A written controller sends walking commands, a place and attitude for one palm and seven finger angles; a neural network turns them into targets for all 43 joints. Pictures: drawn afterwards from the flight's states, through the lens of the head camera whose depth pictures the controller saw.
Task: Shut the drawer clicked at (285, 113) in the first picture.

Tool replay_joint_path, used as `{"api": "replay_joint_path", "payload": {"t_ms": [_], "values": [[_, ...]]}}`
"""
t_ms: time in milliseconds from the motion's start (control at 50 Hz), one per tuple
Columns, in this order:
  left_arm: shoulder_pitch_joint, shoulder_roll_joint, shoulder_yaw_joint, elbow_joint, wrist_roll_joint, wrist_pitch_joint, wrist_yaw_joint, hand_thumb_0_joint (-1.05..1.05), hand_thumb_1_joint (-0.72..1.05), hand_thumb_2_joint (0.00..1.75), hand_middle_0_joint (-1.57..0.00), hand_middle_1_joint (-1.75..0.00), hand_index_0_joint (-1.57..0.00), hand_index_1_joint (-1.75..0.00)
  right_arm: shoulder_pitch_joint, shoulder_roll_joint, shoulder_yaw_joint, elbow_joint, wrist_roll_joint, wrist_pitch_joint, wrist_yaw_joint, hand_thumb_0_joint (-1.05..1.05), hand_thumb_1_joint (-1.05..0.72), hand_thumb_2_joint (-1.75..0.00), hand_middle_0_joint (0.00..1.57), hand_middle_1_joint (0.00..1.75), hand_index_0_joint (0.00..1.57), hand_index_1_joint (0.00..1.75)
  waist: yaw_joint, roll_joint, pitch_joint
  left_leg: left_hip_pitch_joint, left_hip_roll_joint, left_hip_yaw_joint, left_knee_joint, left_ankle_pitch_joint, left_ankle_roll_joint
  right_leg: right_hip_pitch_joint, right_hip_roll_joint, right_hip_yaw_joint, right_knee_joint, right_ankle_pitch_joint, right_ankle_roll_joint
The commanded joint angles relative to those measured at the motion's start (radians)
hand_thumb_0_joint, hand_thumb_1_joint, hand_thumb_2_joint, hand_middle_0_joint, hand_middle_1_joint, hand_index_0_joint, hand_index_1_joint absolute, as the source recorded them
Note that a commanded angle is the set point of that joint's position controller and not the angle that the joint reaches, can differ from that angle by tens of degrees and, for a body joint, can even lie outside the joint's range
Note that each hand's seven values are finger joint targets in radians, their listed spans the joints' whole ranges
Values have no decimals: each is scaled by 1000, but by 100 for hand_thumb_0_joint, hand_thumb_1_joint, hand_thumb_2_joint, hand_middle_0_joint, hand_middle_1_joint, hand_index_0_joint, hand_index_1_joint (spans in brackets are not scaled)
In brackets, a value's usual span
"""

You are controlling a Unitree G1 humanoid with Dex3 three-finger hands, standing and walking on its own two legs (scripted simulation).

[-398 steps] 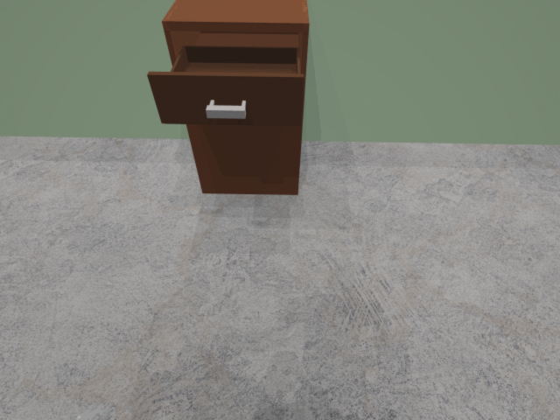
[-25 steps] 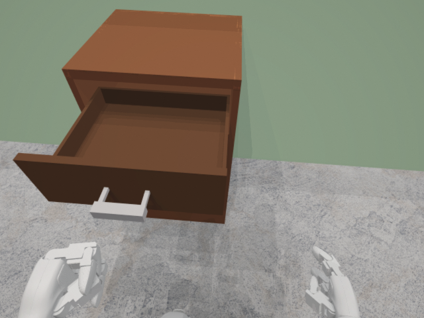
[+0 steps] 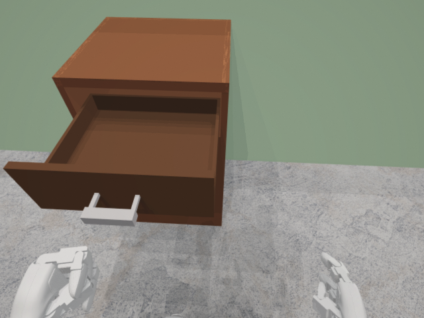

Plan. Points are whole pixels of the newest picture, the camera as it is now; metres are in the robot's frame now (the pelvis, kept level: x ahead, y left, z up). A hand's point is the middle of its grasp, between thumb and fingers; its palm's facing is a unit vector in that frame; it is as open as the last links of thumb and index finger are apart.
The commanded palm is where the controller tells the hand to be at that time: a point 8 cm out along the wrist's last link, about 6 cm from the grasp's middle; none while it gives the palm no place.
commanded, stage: bring the fist close to the handle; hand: left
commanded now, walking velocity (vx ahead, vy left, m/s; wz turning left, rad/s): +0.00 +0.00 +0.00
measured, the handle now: (113, 207) +0.34 +0.25 -0.01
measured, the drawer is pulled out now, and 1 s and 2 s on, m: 0.30 0.30 0.28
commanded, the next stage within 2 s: push the drawer shut in 1.38 s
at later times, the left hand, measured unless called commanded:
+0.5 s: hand (103, 271) +0.19 +0.20 +0.03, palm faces +0.02 -1.00 -0.05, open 3.2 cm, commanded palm +0.17 +0.26 +0.04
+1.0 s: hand (125, 258) +0.23 +0.19 -0.02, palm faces -0.01 -1.00 -0.05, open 3.2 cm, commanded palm +0.21 +0.25 -0.01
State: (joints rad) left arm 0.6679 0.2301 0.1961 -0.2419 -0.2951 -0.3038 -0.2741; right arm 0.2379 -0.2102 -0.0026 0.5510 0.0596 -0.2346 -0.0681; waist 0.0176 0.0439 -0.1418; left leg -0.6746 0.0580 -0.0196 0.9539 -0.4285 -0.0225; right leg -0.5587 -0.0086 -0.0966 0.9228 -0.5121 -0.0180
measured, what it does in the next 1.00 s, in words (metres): lowers itself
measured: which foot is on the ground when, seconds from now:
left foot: down 0.00-1.00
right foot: down 0.00-1.00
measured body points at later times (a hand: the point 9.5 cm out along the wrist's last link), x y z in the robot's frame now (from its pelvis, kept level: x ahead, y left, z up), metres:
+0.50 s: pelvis -0.01 +0.01 -0.02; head +0.05 +0.01 +0.43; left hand +0.19 +0.26 +0.04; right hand +0.18 -0.24 -0.09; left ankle +0.03 +0.13 -0.69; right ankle -0.03 -0.11 -0.69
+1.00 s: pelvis -0.02 +0.01 -0.05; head +0.07 +0.02 +0.39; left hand +0.23 +0.24 -0.01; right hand +0.16 -0.23 -0.14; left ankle +0.03 +0.13 -0.69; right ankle -0.03 -0.11 -0.69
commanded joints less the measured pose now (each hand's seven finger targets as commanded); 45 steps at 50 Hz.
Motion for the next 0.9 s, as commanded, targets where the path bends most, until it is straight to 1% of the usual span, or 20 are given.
{"api": "replay_joint_path", "payload": {"t_ms": [0,60,80,120,160,220,300,320,440,460,480,540,560,600,620,680,720,760,820,880], "values": [[-20,121,99,-146,-31,-72,-2,0,90,90,-140,-160,-140,-160,-101,-114,-51,-158,-4,-60,-7,0,-90,-90,20,30,20,30,-14,-51,-27,99,-56,0,-109,182,49,-26,17,54,-184,226,17],[-52,106,86,-106,-32,-92,-18,0,90,90,-140,-160,-140,-160,-99,-121,-50,-152,-8,-59,-10,0,-90,-90,20,30,20,30,-20,-40,-22,86,-58,2,-90,170,49,-48,13,68,-182,203,17],[-78,114,88,-108,-33,-100,-25,0,90,90,-140,-160,-140,-160,-96,-124,-50,-150,-10,-61,-9,0,-90,-90,20,30,20,30,-22,-25,-37,84,-60,2,-82,169,49,-51,10,71,-177,200,17],[-112,138,106,-91,-30,-114,-29,0,90,90,-140,-160,-140,-160,-97,-129,-51,-140,-15,-61,-11,0,-90,-90,20,30,20,30,-25,-44,-52,72,-58,0,-66,176,52,-53,11,77,-168,205,16],[-129,128,103,-78,-34,-123,-40,0,90,90,-140,-160,-140,-160,-91,-129,-53,-139,-16,-60,-10,0,-90,-90,20,30,20,30,-26,-23,-82,74,-59,3,-54,190,51,-57,7,79,-151,225,17],[-129,156,149,-33,-36,-130,-43,0,90,90,-140,-160,-140,-160,-99,-128,-59,-124,-20,-52,-11,0,-90,-90,20,30,20,30,-15,-38,-109,50,-57,2,-35,212,51,-47,9,82,-132,259,17],[-148,119,109,-36,-39,-135,-52,0,90,90,-140,-160,-140,-160,-99,-127,-60,-132,-21,-46,-5,0,-90,-90,20,30,20,30,-16,19,-139,61,-57,5,-29,232,50,-74,12,61,-95,283,13],[-155,124,112,-17,-33,-131,-43,0,90,90,-140,-160,-140,-160,-102,-129,-60,-127,-23,-42,-4,0,-90,-90,20,30,20,30,-20,-6,-128,44,-54,0,-23,227,52,-81,16,58,-90,273,12],[-204,111,85,8,-12,-146,-13,0,90,90,-140,-160,-140,-160,-91,-135,-62,-133,-29,-26,2,0,-90,-90,20,30,20,30,-26,-1,-143,10,-49,-8,-6,188,49,-151,24,36,-37,212,7],[-222,96,60,-15,-10,-153,-10,0,90,90,-140,-160,-140,-160,-91,-137,-60,-140,-31,-27,3,0,-90,-90,20,30,20,30,-26,25,-161,15,-50,-9,-3,184,48,-163,23,34,-24,204,5],[-234,108,67,-16,-7,-156,-1,0,90,90,-140,-160,-140,-160,-86,-137,-61,-139,-31,-26,3,0,-90,-90,20,30,20,30,-27,28,-175,14,-49,-9,5,182,48,-172,24,34,-18,201,4],[-259,106,62,2,9,-159,22,0,90,90,-140,-160,-140,-160,-81,-141,-62,-142,-36,-14,3,0,-90,-90,20,30,20,30,-28,0,-186,-9,-44,-16,16,176,47,-195,26,25,10,191,4],[-248,95,53,-3,9,-162,26,0,90,90,-140,-160,-140,-160,-79,-140,-63,-146,-37,-13,4,0,-90,-90,20,30,20,30,-23,5,-213,-4,-44,-13,22,186,47,-195,26,24,19,199,3],[-267,99,52,8,11,-159,35,0,90,90,-140,-160,-140,-160,-78,-142,-61,-148,-37,-5,7,0,-90,-90,20,30,20,30,-28,9,-212,-20,-43,-13,32,179,45,-209,26,23,30,195,4],[-257,112,69,34,18,-154,42,0,90,90,-140,-160,-140,-160,-81,-142,-62,-144,-38,3,6,0,-90,-90,20,30,20,30,-21,1,-203,-36,-42,-14,34,177,46,-211,28,23,33,190,1],[-279,98,49,21,21,-161,47,0,90,90,-140,-160,-140,-160,-76,-142,-62,-152,-39,12,8,0,-90,-90,20,30,20,30,-23,12,-234,-36,-40,-13,52,193,43,-228,26,22,57,208,1],[-294,99,46,40,27,-160,54,0,90,90,-140,-160,-140,-160,-75,-145,-60,-151,-41,20,9,0,-90,-90,20,30,20,30,-29,-3,-220,-61,-38,-20,59,175,45,-247,29,19,66,186,0],[-328,77,11,27,33,-172,56,0,90,90,-140,-160,-140,-160,-67,-146,-57,-155,-44,21,12,0,-90,-90,20,30,20,30,-38,15,-235,-56,-38,-20,74,176,44,-272,28,19,81,188,0],[-364,93,14,53,46,-181,69,0,90,90,-140,-160,-140,-160,-63,-152,-56,-153,-47,29,12,0,-90,-90,20,30,20,30,-40,21,-228,-87,-36,-27,87,144,43,-307,31,19,99,147,-3],[-419,93,16,80,45,-188,73,0,90,90,-140,-160,-140,-160,-57,-157,-54,-152,-49,35,14,0,-90,-90,20,30,20,30,-46,-2,-252,-106,-38,-26,109,123,44,-329,30,24,111,134,-2]]}}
